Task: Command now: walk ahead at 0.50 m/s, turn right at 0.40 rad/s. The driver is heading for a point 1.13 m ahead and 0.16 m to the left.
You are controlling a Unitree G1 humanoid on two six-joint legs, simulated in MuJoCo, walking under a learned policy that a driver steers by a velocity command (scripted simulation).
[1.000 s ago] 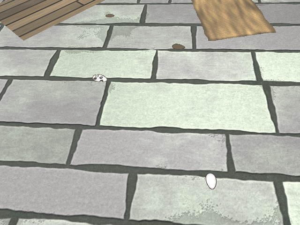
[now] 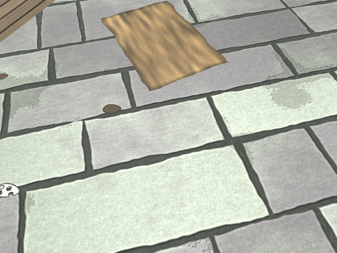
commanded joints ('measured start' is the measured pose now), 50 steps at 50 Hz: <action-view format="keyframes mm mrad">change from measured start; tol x32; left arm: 1 46 130 25 -41 -2 -26 2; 17 243 29 -19 -18 -23 -41 12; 38 -372 28 -46 -157 27 -10 -22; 44 143 219 19 -49 75 -54 27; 50 -79 38 -17 -51 21 -52 19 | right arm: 1 8 -70 -15 -49 -2 12 8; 50 243 -42 -42 125 16 18 11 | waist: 1 -7 -41 -18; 17 -99 248 -364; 38 -71 42 35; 45 85 -285 -391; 50 -24 -116 -21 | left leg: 1 -38 3 48 -132 125 -22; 11 -48 -61 65 -476 240 52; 15 404 -143 92 -614 154 129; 18 812 292 -694 -799 -79 324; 33 513 47 -36 -956 414 215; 42 605 64 -70 -615 790 179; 45 17 -189 28 116 -247 119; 50 48 -26 -13 68 -16 102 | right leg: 1 13 -262 216 -171 346 -135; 15 202 -274 143 231 779 -10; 18 -407 -59 101 955 -312 40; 39 -402 -195 -55 237 88 90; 43 162 -206 0 95 46 14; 45 489 -628 639 -56 -123 -128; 50 25 -430 142 -190 -2 -11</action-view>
